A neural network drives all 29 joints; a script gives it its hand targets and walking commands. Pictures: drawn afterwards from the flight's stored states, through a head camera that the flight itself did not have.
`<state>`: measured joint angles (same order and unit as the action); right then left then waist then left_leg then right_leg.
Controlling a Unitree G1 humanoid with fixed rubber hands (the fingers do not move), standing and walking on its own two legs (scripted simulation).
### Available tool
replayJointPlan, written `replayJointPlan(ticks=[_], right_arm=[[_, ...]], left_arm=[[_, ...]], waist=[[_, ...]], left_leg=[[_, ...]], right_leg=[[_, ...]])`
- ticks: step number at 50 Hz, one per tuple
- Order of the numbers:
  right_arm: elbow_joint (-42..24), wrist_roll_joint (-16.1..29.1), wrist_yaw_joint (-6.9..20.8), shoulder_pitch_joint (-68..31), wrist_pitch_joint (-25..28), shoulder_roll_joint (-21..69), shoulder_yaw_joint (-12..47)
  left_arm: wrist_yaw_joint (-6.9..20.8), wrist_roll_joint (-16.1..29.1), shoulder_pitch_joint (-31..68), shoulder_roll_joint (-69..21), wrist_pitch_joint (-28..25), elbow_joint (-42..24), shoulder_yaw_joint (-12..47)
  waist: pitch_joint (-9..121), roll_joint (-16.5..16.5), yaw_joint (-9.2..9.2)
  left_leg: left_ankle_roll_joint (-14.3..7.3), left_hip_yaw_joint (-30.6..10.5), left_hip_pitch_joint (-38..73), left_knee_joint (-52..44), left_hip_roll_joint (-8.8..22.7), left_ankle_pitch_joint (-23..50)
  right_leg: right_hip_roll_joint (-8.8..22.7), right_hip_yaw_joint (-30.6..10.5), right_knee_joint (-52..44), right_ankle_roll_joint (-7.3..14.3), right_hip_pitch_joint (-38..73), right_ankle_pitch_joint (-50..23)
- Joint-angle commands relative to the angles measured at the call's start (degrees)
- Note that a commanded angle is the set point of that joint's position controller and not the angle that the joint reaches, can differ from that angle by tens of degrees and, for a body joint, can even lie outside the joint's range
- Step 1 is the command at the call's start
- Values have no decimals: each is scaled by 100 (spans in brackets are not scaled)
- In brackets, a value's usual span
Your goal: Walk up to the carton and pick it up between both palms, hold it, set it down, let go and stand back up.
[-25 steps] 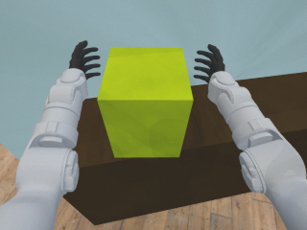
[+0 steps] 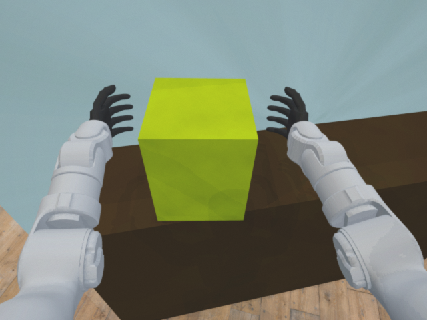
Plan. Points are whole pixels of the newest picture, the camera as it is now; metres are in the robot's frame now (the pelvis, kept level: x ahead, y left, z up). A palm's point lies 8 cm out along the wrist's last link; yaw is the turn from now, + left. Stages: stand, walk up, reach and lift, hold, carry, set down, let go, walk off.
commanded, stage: set down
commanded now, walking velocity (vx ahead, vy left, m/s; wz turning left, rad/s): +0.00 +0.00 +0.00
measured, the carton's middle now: (200, 151) +0.47 +0.06 +0.07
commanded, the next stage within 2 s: none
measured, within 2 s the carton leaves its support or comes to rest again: neither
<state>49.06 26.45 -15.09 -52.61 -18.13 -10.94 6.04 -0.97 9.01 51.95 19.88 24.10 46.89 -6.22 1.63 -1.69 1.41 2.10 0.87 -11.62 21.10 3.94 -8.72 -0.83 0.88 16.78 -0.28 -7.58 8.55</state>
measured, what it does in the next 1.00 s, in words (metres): stands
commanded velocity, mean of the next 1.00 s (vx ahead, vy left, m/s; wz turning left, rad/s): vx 0.00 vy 0.00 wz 0.00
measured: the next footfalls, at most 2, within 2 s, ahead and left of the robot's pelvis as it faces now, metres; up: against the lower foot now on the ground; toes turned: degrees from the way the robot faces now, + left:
none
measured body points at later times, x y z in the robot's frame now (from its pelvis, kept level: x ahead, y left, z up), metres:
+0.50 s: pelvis +0.00 +0.01 +0.00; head -0.01 +0.03 +0.45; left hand +0.39 +0.25 +0.16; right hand +0.41 -0.11 +0.15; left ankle +0.03 +0.14 -0.75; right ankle +0.01 -0.12 -0.75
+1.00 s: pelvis +0.01 +0.01 +0.00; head +0.02 +0.02 +0.45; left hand +0.31 +0.24 +0.11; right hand +0.33 -0.13 +0.11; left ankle +0.03 +0.14 -0.75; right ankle +0.01 -0.12 -0.75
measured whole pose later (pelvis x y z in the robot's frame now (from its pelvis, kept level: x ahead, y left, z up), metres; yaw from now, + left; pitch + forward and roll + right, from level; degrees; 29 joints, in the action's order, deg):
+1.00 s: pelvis +0.01 +0.01 +0.00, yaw -1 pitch -4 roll +0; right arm -3.6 17.2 -15.5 -7.8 -16.9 -6.5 6.0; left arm 1.8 6.6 7.3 12.5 35.1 -10.2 -11.4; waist -5.3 -1.1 1.9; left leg 1.7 2.4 -4.7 18.8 2.9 -9.5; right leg 0.3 -0.5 17.1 -0.9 -2.3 10.3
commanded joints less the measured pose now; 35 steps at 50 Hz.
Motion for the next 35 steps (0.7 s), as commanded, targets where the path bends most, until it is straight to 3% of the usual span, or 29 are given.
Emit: replayJointPlan(ticks=[1,7,8,9,10,11,12,13,14,16,17,18,21,23,24,26,27,28,29,30,33,34,35], right_arm=[[-1863,-511,-23,-2595,307,-566,-633],[-2337,-780,-85,-1944,161,-447,-801],[-2170,-787,-54,-3881,-22,-692,-1024],[-1796,-603,12,-2765,-106,-518,-927],[-1789,-653,34,-2741,-118,-665,-930],[-1681,-650,49,-2294,-144,-613,-907],[-2007,-596,40,-1967,-114,-670,-920],[-2169,-537,8,-1834,-124,-605,-768],[-1984,-533,-3,-2037,-175,-603,-815],[-1746,-559,-35,-1923,-199,-635,-715],[-1593,-451,-30,-1407,-186,-492,-550],[-1791,-427,-56,-1099,-137,-472,-472],[-2640,-308,-41,-1185,-59,-527,-447],[-2729,-314,-25,-62,32,-506,-333],[-3015,-255,-33,573,88,-434,-289],[-3845,-386,-98,-83,37,-383,-277],[-4292,-430,-136,375,62,-305,-209],[-4465,-483,-148,702,58,-253,-350],[-4380,-573,-149,1213,89,-179,-389],[-4907,-634,-142,1107,117,-189,-445],[-5420,-741,-16,1525,191,-165,-537],[-5774,-860,-2,1009,191,-335,-744],[-5750,-883,33,1281,175,-255,-772]], left_arm=[[-144,118,2613,880,-168,-1931,-212],[-201,207,1972,783,176,-2569,-218],[-288,462,4172,1164,271,-2280,-56],[-441,484,2893,813,375,-2004,42],[-463,534,2750,714,430,-1856,106],[-444,527,2419,573,443,-1945,146],[-446,441,1948,512,421,-2361,78],[-378,325,1762,703,515,-2337,-92],[-312,288,2030,725,576,-2313,-114],[-168,105,1901,736,684,-2193,-251],[-138,-33,1338,452,714,-2308,-217],[-90,-66,1029,365,760,-2590,-247],[-79,-175,1023,477,839,-3390,-409],[-39,-470,-361,123,1012,-4001,-568],[12,-630,-865,74,1090,-4524,-735],[122,-410,-364,262,1285,-4865,-729],[175,-413,-923,217,1319,-5121,-791],[201,-436,-1148,212,1331,-5377,-828],[228,-476,-1442,8,1312,-5606,-682],[234,-371,-1418,22,1305,-5758,-660],[131,-145,-1670,-135,1105,-6268,-460],[49,-5,-885,243,1023,-6577,-453],[-61,59,-1008,237,947,-6634,-387]], waist=[[2473,576,16],[2595,650,-51],[2470,813,-41],[2091,666,-66],[2168,563,-17],[2252,606,-80],[2731,601,-139],[2795,419,25],[2539,542,-83],[2136,475,28],[1857,605,35],[1915,461,-52],[2149,590,105],[1749,690,102],[1588,629,69],[1377,303,22],[1406,121,21],[1349,317,-21],[1045,341,-199],[1113,374,-168],[1036,731,-123],[1599,908,-206],[1537,893,-228]], left_leg=[[31,430,1134,139,-525,1368],[28,447,1121,150,-483,1113],[-62,375,173,-9,-472,-110],[-90,296,412,-73,-405,-184],[-138,231,323,-136,-354,-434],[-116,220,472,-139,-330,-291],[-60,259,748,-12,-348,297],[-107,328,844,95,-424,755],[-65,307,684,100,-439,843],[-19,357,578,-5,-494,614],[7,321,743,-49,-481,850],[50,324,1009,6,-493,1136],[96,329,1014,47,-514,1418],[160,282,1377,40,-473,1982],[216,400,1499,70,-533,2344],[43,436,1037,39,-608,1882],[24,453,1187,44,-617,1935],[52,475,1309,58,-627,1923],[75,428,1198,28,-618,1641],[83,485,1244,33,-579,1641],[183,424,1197,54,-534,1752],[195,411,1119,87,-525,1487],[170,385,1065,46,-460,1194]], right_leg=[[-263,190,-67,-134,142,-496],[-235,182,31,-120,296,-351],[-249,221,100,-69,-439,918],[-229,158,102,8,-331,681],[-260,201,162,2,-188,757],[-252,149,170,-3,-55,521],[-313,190,208,-52,142,62],[-273,143,177,-124,371,-283],[-280,132,155,-124,315,-252],[-265,187,99,-132,423,-8],[-262,154,63,-90,432,-197],[-280,118,4,-78,467,-428],[-348,190,81,-125,527,-432],[-412,230,78,-88,871,-857],[-418,236,14,-99,1077,-1236],[-355,233,42,-179,905,-1153],[-322,231,83,-181,998,-1401],[-349,253,109,-147,984,-1292],[-299,195,59,-113,859,-1115],[-292,226,65,-122,742,-1047],[-302,297,34,-17,407,-751],[-262,317,67,-34,226,-502],[-261,298,124,0,163,-295]])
